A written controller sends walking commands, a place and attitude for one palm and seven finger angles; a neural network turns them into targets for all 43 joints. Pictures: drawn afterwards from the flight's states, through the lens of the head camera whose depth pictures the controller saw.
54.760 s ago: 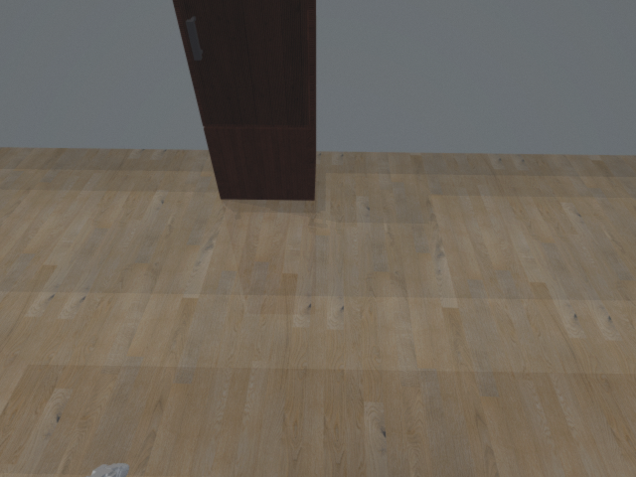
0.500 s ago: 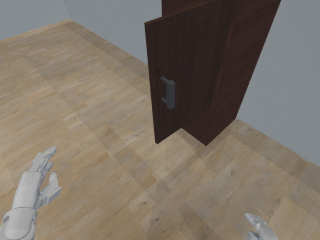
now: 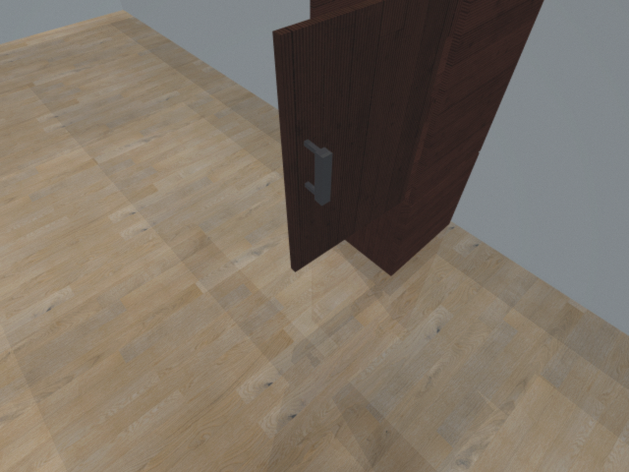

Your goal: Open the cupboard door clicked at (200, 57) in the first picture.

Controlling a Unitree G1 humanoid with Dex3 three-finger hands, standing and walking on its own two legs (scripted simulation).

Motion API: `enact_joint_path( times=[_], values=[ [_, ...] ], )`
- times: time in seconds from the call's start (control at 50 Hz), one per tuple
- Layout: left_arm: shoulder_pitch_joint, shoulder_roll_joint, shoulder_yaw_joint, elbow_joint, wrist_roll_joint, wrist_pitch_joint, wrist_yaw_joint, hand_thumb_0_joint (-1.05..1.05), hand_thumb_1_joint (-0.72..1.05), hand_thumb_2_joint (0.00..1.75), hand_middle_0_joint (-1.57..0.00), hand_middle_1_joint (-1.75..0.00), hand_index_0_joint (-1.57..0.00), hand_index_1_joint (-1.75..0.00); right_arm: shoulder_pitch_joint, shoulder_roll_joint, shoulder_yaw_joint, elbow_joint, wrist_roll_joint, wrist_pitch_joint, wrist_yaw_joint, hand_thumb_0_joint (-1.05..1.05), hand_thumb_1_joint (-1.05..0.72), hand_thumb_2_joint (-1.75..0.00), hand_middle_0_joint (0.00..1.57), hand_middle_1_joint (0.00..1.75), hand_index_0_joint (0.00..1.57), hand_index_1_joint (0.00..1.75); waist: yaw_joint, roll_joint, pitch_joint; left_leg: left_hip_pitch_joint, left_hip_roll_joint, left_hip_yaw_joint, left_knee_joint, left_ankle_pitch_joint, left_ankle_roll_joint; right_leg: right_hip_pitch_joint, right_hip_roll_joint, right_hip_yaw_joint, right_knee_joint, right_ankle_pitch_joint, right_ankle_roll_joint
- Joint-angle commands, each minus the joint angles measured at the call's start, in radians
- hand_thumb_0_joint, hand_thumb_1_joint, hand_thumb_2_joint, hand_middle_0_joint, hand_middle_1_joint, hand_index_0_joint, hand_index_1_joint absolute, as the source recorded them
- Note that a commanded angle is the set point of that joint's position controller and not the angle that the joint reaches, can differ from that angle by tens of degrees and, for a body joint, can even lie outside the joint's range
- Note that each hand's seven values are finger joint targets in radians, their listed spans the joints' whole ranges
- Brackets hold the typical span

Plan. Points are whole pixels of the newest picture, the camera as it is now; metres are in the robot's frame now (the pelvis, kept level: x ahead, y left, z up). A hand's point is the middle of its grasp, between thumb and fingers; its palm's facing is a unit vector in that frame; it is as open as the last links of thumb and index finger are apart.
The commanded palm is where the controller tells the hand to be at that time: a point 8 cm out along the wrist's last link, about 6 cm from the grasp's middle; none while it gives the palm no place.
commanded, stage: let the arm hang, fingers relaxed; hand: left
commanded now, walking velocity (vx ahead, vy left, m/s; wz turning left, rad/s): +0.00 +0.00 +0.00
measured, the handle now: (316, 172) +0.63 +0.04 -0.02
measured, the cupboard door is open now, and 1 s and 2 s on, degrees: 86 86 86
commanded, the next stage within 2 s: look to check the result in 0.50 s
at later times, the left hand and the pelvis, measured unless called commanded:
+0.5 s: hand out of the picture +0.11 +0.23 -0.15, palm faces -0.03 -0.95 -0.32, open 7.4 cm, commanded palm none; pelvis +0.02 +0.00 +0.00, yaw +0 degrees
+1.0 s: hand out of the picture +0.11 +0.23 -0.15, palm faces -0.02 -0.94 -0.34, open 7.4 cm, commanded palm none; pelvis +0.04 -0.01 +0.01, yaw +0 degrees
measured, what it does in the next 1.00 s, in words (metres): stands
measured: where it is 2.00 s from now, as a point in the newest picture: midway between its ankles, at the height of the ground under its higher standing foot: outside the picture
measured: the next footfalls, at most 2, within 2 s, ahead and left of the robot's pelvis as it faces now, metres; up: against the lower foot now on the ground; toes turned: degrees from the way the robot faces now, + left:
none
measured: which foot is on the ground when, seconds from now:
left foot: down 0.00-1.00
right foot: down 0.00-1.00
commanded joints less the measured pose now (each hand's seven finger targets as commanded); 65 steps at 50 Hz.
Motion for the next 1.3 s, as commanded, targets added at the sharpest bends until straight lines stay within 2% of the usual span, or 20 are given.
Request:
enact_joint_path(
  times=[0.0, 0.04, 0.06, 0.12, 0.22, 0.28, 0.34, 0.46, 0.52, 0.58, 0.76, 0.86, 1.08, 1.2, 1.28],
  values=[
    [-0.063, 0.168, 0.029, -0.057, 0.0, -0.031, 0.01, 0.0, 0.9, 0.9, -0.2, -0.3, -0.2, -0.3, -0.013, -0.168, -0.036, -0.045, -0.005, -0.02, -0.012, 0.0, -0.9, -0.9, 0.2, 0.3, 0.2, 0.3, -0.005, -0.024, -0.029, -0.024, 0.095, -0.109, -0.106, -0.076, 0.025, -0.013, -0.122, 0.146, -0.127, -0.159, -0.036],
    [-0.072, 0.173, 0.03, -0.059, 0.001, -0.032, 0.011, 0.0, 0.9, 0.9, -0.2, -0.3, -0.2, -0.3, -0.023, -0.17, -0.036, -0.043, -0.006, -0.021, -0.01, 0.0, -0.9, -0.9, 0.2, 0.3, 0.2, 0.3, -0.004, -0.013, -0.025, -0.019, 0.096, -0.109, -0.11, -0.071, 0.025, -0.019, -0.123, 0.144, -0.128, -0.159, -0.034],
    [-0.082, 0.177, 0.032, -0.061, 0.002, -0.032, 0.011, 0.0, 0.9, 0.9, -0.2, -0.3, -0.2, -0.3, -0.028, -0.171, -0.036, -0.041, -0.006, -0.022, -0.009, 0.0, -0.9, -0.9, 0.2, 0.3, 0.2, 0.3, -0.004, -0.032, -0.023, -0.02, 0.097, -0.112, -0.115, -0.062, 0.026, -0.016, -0.123, 0.142, -0.126, -0.151, -0.033],
    [-0.093, 0.185, 0.034, -0.068, 0.003, -0.037, 0.011, 0.0, 0.9, 0.9, -0.2, -0.3, -0.2, -0.3, -0.05, -0.187, -0.038, -0.044, -0.005, -0.025, -0.008, 0.0, -0.9, -0.9, 0.2, 0.3, 0.2, 0.3, -0.002, -0.032, -0.042, 0.0, 0.098, -0.113, -0.114, -0.027, 0.027, -0.007, -0.123, 0.143, -0.125, -0.117, -0.031],
    [-0.121, 0.197, 0.034, -0.077, 0.004, -0.043, 0.011, 0.0, 0.9, 0.9, -0.2, -0.3, -0.2, -0.3, -0.084, -0.199, -0.035, -0.044, -0.005, -0.032, -0.007, 0.0, -0.9, -0.9, 0.2, 0.3, 0.2, 0.3, 0.0, -0.025, -0.054, 0.018, 0.106, -0.114, -0.126, 0.042, 0.023, 0.021, -0.127, 0.136, -0.118, -0.028, -0.026],
    [-0.142, 0.199, 0.033, -0.081, 0.003, -0.045, 0.011, 0.0, 0.9, 0.9, -0.2, -0.3, -0.2, -0.3, -0.103, -0.207, -0.032, -0.042, -0.007, -0.037, -0.007, 0.0, -0.9, -0.9, 0.2, 0.3, 0.2, 0.3, -0.002, -0.001, -0.071, 0.032, 0.112, -0.116, -0.136, 0.087, 0.018, 0.047, -0.129, 0.13, -0.105, 0.042, -0.023],
    [-0.151, 0.209, 0.035, -0.084, 0.004, -0.049, 0.011, 0.0, 0.9, 0.9, -0.2, -0.3, -0.2, -0.3, -0.118, -0.214, -0.032, -0.045, -0.005, -0.039, -0.006, 0.0, -0.9, -0.9, 0.2, 0.3, 0.2, 0.3, -0.003, -0.016, -0.087, 0.05, 0.113, -0.114, -0.138, 0.112, 0.017, 0.063, -0.133, 0.129, -0.109, 0.079, -0.021],
    [-0.166, 0.218, 0.036, -0.086, 0.003, -0.05, 0.01, 0.0, 0.9, 0.9, -0.2, -0.3, -0.2, -0.3, -0.139, -0.231, -0.029, -0.049, -0.005, -0.041, -0.008, 0.0, -0.9, -0.9, 0.2, 0.3, 0.2, 0.3, -0.003, 0.017, -0.098, 0.069, 0.115, -0.112, -0.147, 0.138, 0.01, 0.083, -0.135, 0.132, -0.117, 0.111, -0.022],
    [-0.163, 0.223, 0.037, -0.085, 0.003, -0.052, 0.01, 0.0, 0.9, 0.9, -0.2, -0.3, -0.2, -0.3, -0.142, -0.241, -0.029, -0.052, -0.003, -0.041, -0.009, 0.0, -0.9, -0.9, 0.2, 0.3, 0.2, 0.3, -0.002, -0.007, -0.101, 0.083, 0.117, -0.11, -0.145, 0.15, 0.01, 0.086, -0.135, 0.129, -0.123, 0.131, -0.02],
    [-0.162, 0.223, 0.035, -0.081, 0.001, -0.052, 0.01, 0.0, 0.9, 0.9, -0.2, -0.3, -0.2, -0.3, -0.145, -0.243, -0.028, -0.049, -0.004, -0.041, -0.01, 0.0, -0.9, -0.9, 0.2, 0.3, 0.2, 0.3, -0.004, 0.002, -0.112, 0.097, 0.118, -0.105, -0.144, 0.168, 0.008, 0.097, -0.14, 0.129, -0.122, 0.164, -0.022],
    [-0.156, 0.23, 0.033, -0.074, -0.001, -0.053, 0.012, 0.0, 0.9, 0.9, -0.2, -0.3, -0.2, -0.3, -0.143, -0.25, -0.027, -0.046, -0.002, -0.038, -0.013, 0.0, -0.9, -0.9, 0.2, 0.3, 0.2, 0.3, -0.006, 0.005, -0.123, 0.121, 0.122, -0.101, -0.141, 0.188, 0.007, 0.112, -0.14, 0.133, -0.126, 0.209, -0.024],
    [-0.154, 0.233, 0.032, -0.071, -0.001, -0.054, 0.014, 0.0, 0.9, 0.9, -0.2, -0.3, -0.2, -0.3, -0.139, -0.25, -0.028, -0.047, -0.001, -0.036, -0.014, 0.0, -0.9, -0.9, 0.2, 0.3, 0.2, 0.3, -0.008, -0.014, -0.121, 0.13, 0.124, -0.095, -0.139, 0.205, 0.006, 0.117, -0.141, 0.127, -0.126, 0.25, -0.024],
    [-0.151, 0.23, 0.032, -0.075, -0.001, -0.054, 0.015, 0.0, 0.9, 0.9, -0.2, -0.3, -0.2, -0.3, -0.145, -0.243, -0.028, -0.046, -0.001, -0.034, -0.014, 0.0, -0.9, -0.9, 0.2, 0.3, 0.2, 0.3, -0.005, -0.019, -0.098, 0.124, 0.12, -0.093, -0.145, 0.175, 0.004, 0.111, -0.139, 0.134, -0.139, 0.226, -0.021],
    [-0.151, 0.229, 0.033, -0.078, -0.002, -0.055, 0.016, 0.0, 0.9, 0.9, -0.2, -0.3, -0.2, -0.3, -0.141, -0.245, -0.029, -0.046, -0.002, -0.037, -0.016, 0.0, -0.9, -0.9, 0.2, 0.3, 0.2, 0.3, -0.005, -0.012, -0.121, 0.136, 0.122, -0.093, -0.141, 0.21, 0.003, 0.131, -0.14, 0.132, -0.129, 0.271, -0.023],
    [-0.149, 0.227, 0.033, -0.08, -0.002, -0.055, 0.016, 0.0, 0.9, 0.9, -0.2, -0.3, -0.2, -0.3, -0.138, -0.242, -0.029, -0.046, -0.002, -0.036, -0.016, 0.0, -0.9, -0.9, 0.2, 0.3, 0.2, 0.3, -0.004, -0.007, -0.112, 0.13, 0.122, -0.089, -0.144, 0.192, 0.001, 0.128, -0.14, 0.133, -0.135, 0.252, -0.023]
  ],
)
